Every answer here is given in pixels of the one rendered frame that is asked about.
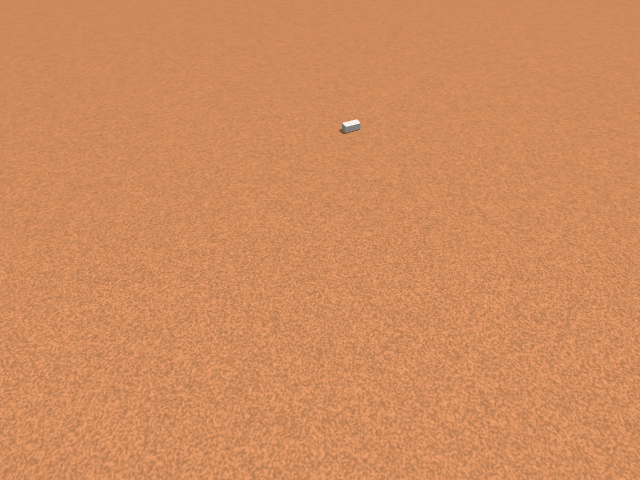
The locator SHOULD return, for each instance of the small box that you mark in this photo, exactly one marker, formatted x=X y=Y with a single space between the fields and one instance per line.
x=351 y=126

